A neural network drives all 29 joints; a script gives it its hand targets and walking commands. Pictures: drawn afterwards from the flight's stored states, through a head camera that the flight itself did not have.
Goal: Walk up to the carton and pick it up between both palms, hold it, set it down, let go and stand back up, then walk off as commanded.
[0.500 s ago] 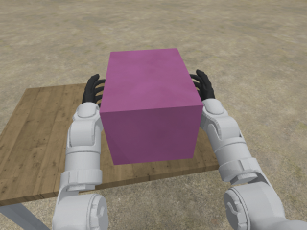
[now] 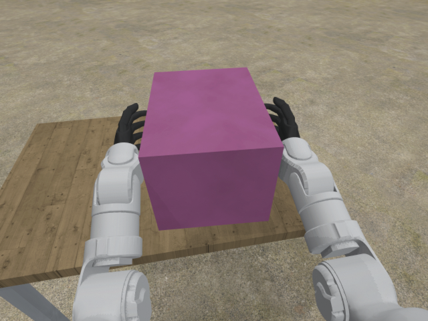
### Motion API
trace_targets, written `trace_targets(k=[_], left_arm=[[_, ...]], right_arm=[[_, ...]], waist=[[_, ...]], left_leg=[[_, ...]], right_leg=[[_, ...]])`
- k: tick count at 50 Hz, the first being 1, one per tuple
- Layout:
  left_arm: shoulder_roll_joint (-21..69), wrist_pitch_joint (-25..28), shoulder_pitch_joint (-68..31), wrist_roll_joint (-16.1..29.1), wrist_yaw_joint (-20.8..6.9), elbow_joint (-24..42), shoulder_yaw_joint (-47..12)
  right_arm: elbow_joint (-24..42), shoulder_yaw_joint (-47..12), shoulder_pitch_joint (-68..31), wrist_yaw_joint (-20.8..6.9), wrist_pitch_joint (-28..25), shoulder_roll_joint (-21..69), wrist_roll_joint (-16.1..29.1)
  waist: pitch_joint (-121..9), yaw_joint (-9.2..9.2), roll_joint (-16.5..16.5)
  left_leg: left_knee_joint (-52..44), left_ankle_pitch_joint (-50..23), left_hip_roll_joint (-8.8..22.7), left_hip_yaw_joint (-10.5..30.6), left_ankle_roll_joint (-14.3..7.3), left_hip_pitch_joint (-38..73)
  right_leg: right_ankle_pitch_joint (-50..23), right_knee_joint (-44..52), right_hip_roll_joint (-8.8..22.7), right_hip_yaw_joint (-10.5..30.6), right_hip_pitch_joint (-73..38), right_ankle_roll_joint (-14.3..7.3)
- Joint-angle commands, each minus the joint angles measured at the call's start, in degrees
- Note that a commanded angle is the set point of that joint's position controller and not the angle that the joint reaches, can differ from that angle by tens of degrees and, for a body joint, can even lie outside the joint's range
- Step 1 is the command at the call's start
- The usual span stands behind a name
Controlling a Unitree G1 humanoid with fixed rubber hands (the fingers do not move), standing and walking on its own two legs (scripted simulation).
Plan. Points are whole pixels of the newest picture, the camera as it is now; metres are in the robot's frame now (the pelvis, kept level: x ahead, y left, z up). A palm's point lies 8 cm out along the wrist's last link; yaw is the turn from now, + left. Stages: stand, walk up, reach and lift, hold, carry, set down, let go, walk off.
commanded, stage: hold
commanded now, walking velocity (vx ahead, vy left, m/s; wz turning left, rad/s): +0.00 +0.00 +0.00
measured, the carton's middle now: (207, 141) +0.41 -0.01 +0.16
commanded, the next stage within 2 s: set down in 0.32 s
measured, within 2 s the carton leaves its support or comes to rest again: neither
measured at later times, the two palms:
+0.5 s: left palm (125, 145) +0.38 +0.14 +0.18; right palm (286, 139) +0.37 -0.15 +0.19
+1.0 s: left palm (139, 145) +0.42 +0.13 +0.15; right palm (283, 152) +0.39 -0.16 +0.13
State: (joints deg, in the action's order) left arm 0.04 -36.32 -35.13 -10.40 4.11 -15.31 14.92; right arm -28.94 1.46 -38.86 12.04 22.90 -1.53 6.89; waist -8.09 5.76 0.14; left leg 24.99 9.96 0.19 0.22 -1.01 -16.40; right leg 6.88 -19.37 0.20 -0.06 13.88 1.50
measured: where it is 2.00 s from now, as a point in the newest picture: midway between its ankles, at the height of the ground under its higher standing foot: outside the picture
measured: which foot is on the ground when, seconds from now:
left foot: down 0.00-1.00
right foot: down 0.00-1.00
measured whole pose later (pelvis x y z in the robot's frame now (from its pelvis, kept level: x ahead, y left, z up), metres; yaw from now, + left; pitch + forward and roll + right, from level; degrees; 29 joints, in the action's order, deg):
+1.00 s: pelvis +0.02 +0.00 +0.00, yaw +0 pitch +2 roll -1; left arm 0.4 -19.1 -36.5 -13.5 -1.1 -24.9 17.0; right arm -33.4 10.3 -33.5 11.0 3.3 4.8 5.9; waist -2.9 5.8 -1.5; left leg 22.2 10.5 0.2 0.2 -1.0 -13.5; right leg 7.5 -16.8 0.2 -0.1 11.1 1.4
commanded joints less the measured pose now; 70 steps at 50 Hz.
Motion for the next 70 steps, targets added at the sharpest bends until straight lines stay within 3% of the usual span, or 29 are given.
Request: trace_targets(k=[1, 16, 17, 20, 24, 25, 31, 35, 42, 47, 51, 54, 63, 70], left_arm=[[36.20, 3.00, -42.42, 5.49, -8.47, 12.22, -26.37], [35.91, 3.07, -42.85, 5.09, -8.53, 11.97, -26.08], [38.64, 2.69, -45.61, 7.15, -9.56, 10.71, -27.42], [38.61, 4.04, -46.82, 6.31, -9.78, 9.96, -25.88], [38.39, 7.05, -48.26, 5.60, -10.43, 7.19, -24.51], [38.05, 7.93, -48.20, 5.27, -10.67, 5.23, -24.17], [32.08, 12.88, -41.89, -1.96, -13.63, -7.91, -15.80], [32.33, 16.47, -43.82, -0.75, -13.73, -7.19, -18.75], [32.95, 20.87, -42.47, 2.90, -12.52, -4.99, -25.20], [31.69, 21.83, -37.13, 3.13, -13.12, -5.23, -25.28], [31.53, 22.35, -34.36, 3.16, -13.40, -3.12, -26.15], [31.27, 22.73, -33.00, 2.74, -13.88, -2.12, -26.07], [33.41, 24.22, -35.54, 3.45, -13.91, -1.31, -29.87], [30.07, 24.59, -35.73, 0.55, -15.53, -8.86, -23.87]], right_arm=[[21.36, -26.23, -46.51, -7.34, -3.51, 38.74, 12.50], [20.58, -25.69, -46.46, -7.45, -3.59, 38.57, 12.24], [20.49, -23.55, -46.08, -7.32, -3.51, 38.42, 12.79], [21.62, -23.52, -49.70, -7.56, -4.68, 38.91, 12.08], [19.91, -21.91, -51.59, -8.35, -7.64, 39.61, 7.96], [18.77, -20.38, -51.47, -8.58, -8.56, 39.18, 6.41], [6.52, -10.84, -42.77, -10.10, -13.98, 34.95, -4.16], [7.09, -12.67, -43.74, -10.22, -17.97, 35.84, -5.20], [10.54, -18.01, -41.19, -8.92, -22.39, 37.79, -4.83], [13.49, -20.08, -38.11, -7.58, -23.80, 37.73, -4.63], [15.99, -21.91, -35.46, -6.57, -24.74, 37.58, -3.97], [15.65, -22.19, -32.42, -6.07, -25.04, 37.28, -4.19], [15.78, -20.31, -32.35, -5.86, -27.24, 36.23, -5.36], [10.15, -15.79, -31.72, -6.10, -27.36, 35.17, -8.79]], waist=[[-23.79, -5.95, 1.10], [-23.34, -6.10, 1.35], [-23.88, -0.61, 0.62], [-23.64, -2.82, 0.80], [-24.66, -3.55, 0.48], [-23.98, -3.02, 0.74], [-13.51, -2.26, -2.34], [-15.15, -2.67, -1.47], [-23.41, -2.44, -0.44], [-25.91, -2.26, -2.38], [-26.74, -1.64, -2.37], [-26.24, -0.88, -2.16], [-27.91, 1.32, 2.11], [-21.45, 0.86, 0.98]], left_leg=[[-6.49, -9.74, -2.29, 1.84, 0.39, 14.66], [-6.71, -9.04, -2.17, 1.94, 0.34, 14.17], [-6.52, -10.17, -2.39, 1.64, 0.85, 17.48], [-6.73, -8.51, -2.60, 1.40, 0.77, 15.60], [-7.45, -4.47, -2.50, 0.93, 0.60, 14.19], [-7.99, -2.91, -2.25, 1.14, 0.70, 13.92], [-12.77, 8.40, -2.20, -0.58, -0.99, 9.44], [-12.52, 5.04, -2.46, -1.31, -0.52, 11.27], [-9.18, -6.48, -2.77, -1.33, 0.74, 15.54], [-7.95, -11.35, -3.50, -1.60, 0.54, 15.28], [-7.03, -16.16, -3.94, -1.31, 0.97, 15.08], [-6.79, -18.27, -3.96, -1.16, 1.37, 15.65], [-4.23, -26.71, -2.76, -0.45, 4.39, 20.73], [-6.40, -17.10, -2.99, -2.02, 3.31, 16.99]], right_leg=[[-4.00, 2.16, -4.33, -2.03, -17.73, -0.57], [-3.54, 2.01, -4.31, -2.06, -17.76, -0.72], [-4.57, 2.70, -4.65, -1.58, -18.93, -0.18], [-3.75, 3.01, -4.33, -1.80, -18.64, -0.17], [-1.75, 2.95, -3.66, -2.57, -18.39, -0.14], [-0.40, 3.07, -3.47, -2.93, -17.64, -0.25], [8.13, 4.08, -2.19, -4.15, -19.78, 0.51], [5.06, 3.73, -2.31, -4.62, -20.89, 0.63], [-7.95, 2.58, -2.45, -4.33, -24.74, 0.78], [-17.99, 1.90, -1.94, -3.09, -29.34, 1.46], [-27.51, 0.71, -1.47, -2.38, -32.84, 1.98], [-30.42, 0.35, -1.27, -2.27, -33.81, 2.02], [-28.36, 1.30, -2.07, -3.63, -28.19, 0.56], [-23.18, 2.29, -1.24, -3.58, -28.81, 0.68]])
